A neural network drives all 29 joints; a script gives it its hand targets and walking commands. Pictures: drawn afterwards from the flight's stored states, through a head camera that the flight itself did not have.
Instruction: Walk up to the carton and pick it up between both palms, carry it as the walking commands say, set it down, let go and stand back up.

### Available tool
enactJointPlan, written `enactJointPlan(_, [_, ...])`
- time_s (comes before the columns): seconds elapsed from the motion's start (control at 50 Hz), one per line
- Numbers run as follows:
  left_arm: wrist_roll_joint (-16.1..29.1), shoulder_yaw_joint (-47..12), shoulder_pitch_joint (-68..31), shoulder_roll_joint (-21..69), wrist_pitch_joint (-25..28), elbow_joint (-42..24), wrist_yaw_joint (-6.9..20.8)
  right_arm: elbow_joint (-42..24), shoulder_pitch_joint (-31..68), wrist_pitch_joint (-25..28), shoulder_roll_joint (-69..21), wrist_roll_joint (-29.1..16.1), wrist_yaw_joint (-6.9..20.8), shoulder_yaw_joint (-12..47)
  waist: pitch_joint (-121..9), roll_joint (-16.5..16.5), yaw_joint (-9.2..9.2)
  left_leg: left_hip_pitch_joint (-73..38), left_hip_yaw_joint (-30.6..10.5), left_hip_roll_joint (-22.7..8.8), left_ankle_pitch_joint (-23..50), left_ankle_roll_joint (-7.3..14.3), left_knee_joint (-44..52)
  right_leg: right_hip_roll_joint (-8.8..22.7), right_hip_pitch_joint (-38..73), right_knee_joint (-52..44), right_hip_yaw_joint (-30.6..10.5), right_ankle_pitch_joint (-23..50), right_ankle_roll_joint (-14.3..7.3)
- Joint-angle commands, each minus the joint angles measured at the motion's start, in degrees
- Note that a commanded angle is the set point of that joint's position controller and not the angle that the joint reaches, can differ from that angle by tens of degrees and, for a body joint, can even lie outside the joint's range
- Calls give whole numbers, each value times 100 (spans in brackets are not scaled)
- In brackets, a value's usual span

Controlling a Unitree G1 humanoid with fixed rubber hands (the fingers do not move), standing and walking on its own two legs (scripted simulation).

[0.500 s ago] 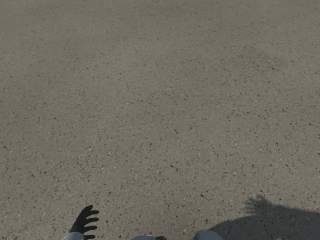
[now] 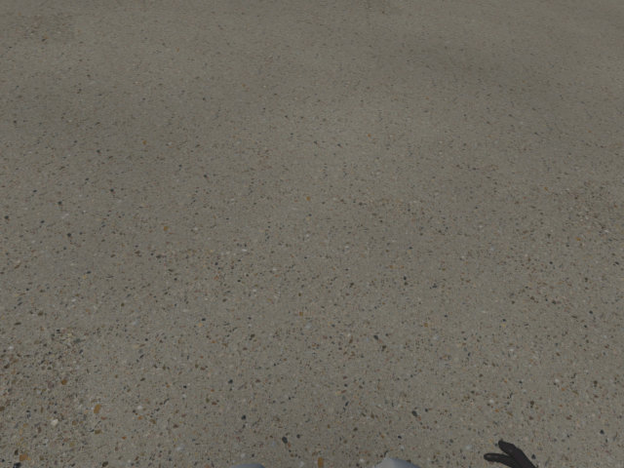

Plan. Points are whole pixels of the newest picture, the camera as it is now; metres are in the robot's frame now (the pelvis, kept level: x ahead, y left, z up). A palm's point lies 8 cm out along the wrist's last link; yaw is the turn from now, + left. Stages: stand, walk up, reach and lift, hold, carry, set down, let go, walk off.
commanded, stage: walk up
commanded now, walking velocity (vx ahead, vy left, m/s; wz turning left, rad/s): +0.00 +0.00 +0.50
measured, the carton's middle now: out of the picture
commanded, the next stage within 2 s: none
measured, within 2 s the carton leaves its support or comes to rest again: neither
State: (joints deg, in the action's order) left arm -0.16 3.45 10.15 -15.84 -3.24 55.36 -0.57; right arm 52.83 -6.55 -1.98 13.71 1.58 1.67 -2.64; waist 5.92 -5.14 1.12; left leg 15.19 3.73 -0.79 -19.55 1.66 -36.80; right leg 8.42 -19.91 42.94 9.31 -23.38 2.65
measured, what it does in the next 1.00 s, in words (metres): walks backwards, turning left: right foot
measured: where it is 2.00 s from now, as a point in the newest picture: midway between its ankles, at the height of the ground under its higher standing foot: outside the picture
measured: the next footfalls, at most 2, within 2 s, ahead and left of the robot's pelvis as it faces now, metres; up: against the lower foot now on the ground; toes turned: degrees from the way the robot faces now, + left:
right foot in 0.60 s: -0.05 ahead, -0.08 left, +0.00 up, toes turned +16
left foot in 1.02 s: -0.21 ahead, +0.14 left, +0.00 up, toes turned +33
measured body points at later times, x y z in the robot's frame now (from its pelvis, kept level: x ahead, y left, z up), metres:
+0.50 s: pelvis -0.08 +0.03 +0.01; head -0.01 +0.04 +0.45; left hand +0.01 +0.30 -0.13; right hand -0.01 -0.22 -0.14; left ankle +0.00 +0.09 -0.73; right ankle -0.07 -0.10 -0.69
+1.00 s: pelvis -0.16 +0.00 +0.01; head -0.15 +0.01 +0.45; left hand -0.20 +0.25 -0.14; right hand +0.05 -0.20 -0.12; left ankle -0.25 +0.12 -0.72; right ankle -0.09 -0.09 -0.73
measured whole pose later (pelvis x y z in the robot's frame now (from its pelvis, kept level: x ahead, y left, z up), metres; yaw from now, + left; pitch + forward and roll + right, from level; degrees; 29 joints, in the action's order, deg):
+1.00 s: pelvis -0.16 +0.00 +0.01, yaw +31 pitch -2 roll +0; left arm -1.6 2.1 10.7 -9.8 -1.1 52.1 -0.8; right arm 52.6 -10.9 -2.5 16.1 0.3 1.1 -4.8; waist 2.7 -0.7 -1.0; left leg 14.2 -0.1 -2.5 -18.7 -2.3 -36.6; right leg 7.2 -14.9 33.5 13.0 -16.2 0.2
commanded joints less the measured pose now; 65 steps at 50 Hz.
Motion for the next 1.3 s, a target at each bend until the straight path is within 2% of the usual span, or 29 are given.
enactJointPlan(0.0, [-77, -26, -601, -410, 26, -475, 6, -144, -332, 146, 965, 20, -290, -226, -354, 1968, -202, -298, -1808, -1359, 2661, 449, 1817, -325, -1164, 2585, -975, -88, -35])
enactJointPlan(0.06, [-136, 6, -267, -537, -6, -284, 22, -341, -365, 182, 1045, -19, -272, -261, -797, 1480, -79, -676, -1384, -1150, 2680, 247, 1775, -481, -1120, 2453, -813, 435, 6])
enactJointPlan(0.2, [-120, 3, -742, -330, -49, -565, -17, -125, -1330, 237, 971, -131, -267, -271, -1153, 1002, -467, -1780, -2643, -1227, 2925, 281, 1824, -749, -1351, 1353, -1043, 193, 171])
enactJointPlan(0.22, [-99, -15, -585, -256, -31, -543, -44, -173, -1412, 233, 984, -122, -266, -319, -1146, 1276, -452, -1697, -2756, -1300, 2764, 361, 1836, -673, -1314, 1314, -1131, 148, 177])
enactJointPlan(0.38, [7, 95, -587, -263, 33, -798, -117, -318, -1275, 195, 942, -36, -237, -345, -1059, 1127, -410, -852, -3486, -1099, 1033, 882, 2322, -899, -484, 152, -1214, -342, 80])
enactJointPlan(0.48, [135, 115, 282, -331, 147, -632, -160, -528, -1208, 81, 959, -53, -228, -473, -1376, 1183, -202, -388, -3336, -880, 526, 535, 2713, -1087, 757, -1130, -922, 48, -135])
enactJointPlan(0.52, [120, 123, 534, -522, 224, -577, -156, -599, -1110, 120, 905, -89, -182, -469, -1375, 837, 3, 239, -2869, -398, 395, 58, 2405, -814, 1713, -2248, -1068, 575, -435])
enactJointPlan(0.54, [38, 213, 829, -740, 261, -558, -172, -624, -1057, 134, 682, -183, -171, -412, -1555, 269, 176, 812, -2294, 163, -280, -358, 1498, 48, 2350, -2900, -1572, 381, -851])
enactJointPlan(0.56, [-3, 275, 325, -1158, 256, -705, -179, -647, -1208, 153, 396, -248, -170, -334, -1612, -1623, 59, 1345, -1405, 832, -1214, -373, -626, 1394, 2144, -3287, -2894, -27, -1317])
enactJointPlan(0.58, [-156, 247, -218, -1036, 230, -872, -210, -692, -963, 122, 482, -114, -171, -419, -995, -1335, -21, 2080, -977, 629, -972, -376, -1951, 1845, 1405, -3388, -2972, 131, -1563])
enactJointPlan(0.6, [-134, 236, -657, -967, 249, -923, -235, -680, -1163, 71, 706, -83, -145, -508, -795, -936, -262, 1716, -951, 201, -645, -331, -2729, 1829, 661, -3231, -2606, -28, -1592])
enactJointPlan(0.62, [-120, 162, -947, -704, 251, -901, -281, -557, -1264, 29, 718, -63, -71, -542, -539, -724, -411, 1225, -999, -29, -483, -300, -2936, 1459, 61, -2995, -2169, 188, -1478])
enactJointPlan(0.64, [-80, 18, -1005, -534, 270, -980, -291, -438, -1277, -21, 652, 0, -4, -547, -432, -188, -484, 1382, -754, 185, -276, -353, -2936, 1177, 1, -3190, -1898, 270, -1229])
enactJointPlan(0.68, [-60, -48, -847, -395, 337, -948, -282, -445, -1067, -45, 609, 49, 23, -502, -463, 47, -412, 1402, -771, 136, 41, -431, -3127, 853, 292, -3072, -1417, 699, -904])
enactJointPlan(0.72, [-33, -14, -445, -419, 339, -826, -297, -434, -796, -29, 548, 78, 9, -482, -374, 345, -213, 1670, -566, 142, 132, -487, -3060, 818, 698, -2944, -1270, 1095, -1005])
enactJointPlan(0.76, [-65, -12, -203, -418, 371, -709, -235, -505, -505, -34, 424, 13, 1, -444, -374, 53, -142, 1538, -365, 76, -3, -559, -2414, 669, 791, -2717, -1006, 1473, -1004])
enactJointPlan(0.78, [-84, 60, -97, -529, 355, -733, -186, -557, -533, -17, 325, -89, 40, -347, -222, -496, -164, 1535, -288, -12, -2, -529, -1745, 626, 986, -2587, -885, 1957, -921])
enactJointPlan(0.86, [-202, 186, 168, -698, 320, -673, -83, -444, -429, 17, 347, -154, -7, -229, -520, -785, -81, 821, -47, 84, -481, -430, -486, 949, 1303, -2259, -930, 2756, -796])
enactJointPlan(0.9, [-162, 251, 114, -873, 266, -602, -62, -308, -821, 87, 482, -134, -85, -223, -618, -759, -313, 235, -48, 159, 336, -388, 659, 938, 1243, -1781, -821, 3357, -585])
enactJointPlan(0.94, [-39, 291, 348, -732, 241, -571, -46, -105, -1063, 106, 757, -112, -194, -209, -1161, 494, -339, -707, -515, -464, 1307, -152, 1170, 733, 901, -805, -804, 2643, -449])
enactJointPlan(0.96, [26, 285, 252, -577, 236, -700, -84, -123, -1199, 126, 1347, -70, -220, -382, -1198, 1525, -418, -1086, -2155, -1558, 2657, 228, 1422, 38, 143, 167, -328, 1466, -262])
enactJointPlan(0.98, [56, 238, -202, -356, 209, -897, -99, -173, -1229, 125, 1450, -25, -231, -423, -1016, 2232, -537, -1322, -3126, -2091, 3793, 778, 1611, -620, -900, 1341, -293, -1036, -69])
enactJointPlan(1.0, [3, 190, -528, -243, 160, -979, -99, -223, -1326, 155, 1404, -45, -262, -409, -900, 1929, -605, -1134, -2946, -2226, 4220, 924, 1639, -426, -1089, 1953, -768, -1084, -67])
enactJointPlan(1.04, [-69, 112, -726, -170, 129, -948, -53, -194, -866, 158, 1022, 41, -325, -368, -637, 1564, -431, -346, -2292, -1709, 2936, 956, 1708, -407, -760, 1622, -762, -557, -22])
enactJointPlan(1.1, [-150, 85, -146, -373, 48, -645, 2, -449, -424, 174, 955, 83, -384, -277, -370, 1953, -204, 6, -2063, -1348, 1635, 794, 2088, -611, -629, 1496, -611, -80, 9])
enactJointPlan(1.12, [-134, 76, -75, -346, 20, -612, 17, -439, -489, 156, 1071, 121, -383, -348, -380, 2386, -206, -127, -1887, -1207, 1303, 675, 2198, -653, -668, 1003, -415, -262, 94])
enactJointPlan(1.22, [-49, 77, -485, -195, 81, -799, -10, -349, -868, 99, 1094, 126, -332, -349, -355, 1797, -415, 129, -2211, -1006, 224, 647, 2006, -827, -366, 395, -499, -112, 142])
enactJointPlan(1.24, [-24, 109, -577, -292, 87, -845, 20, -400, -841, 94, 1167, 110, -317, -350, -286, 1331, -377, 578, -2533, -1079, 87, 660, 2123, -908, -33, 312, -563, -350, 97])
enactJointPlan(1.28, [63, 186, -266, -224, 155, -882, 6, -431, -698, 99, 1138, 99, -270, -329, -412, 1275, -175, 625, -2702, -898, 31, 513, 1859, -946, 514, -890, -651, -67, 51])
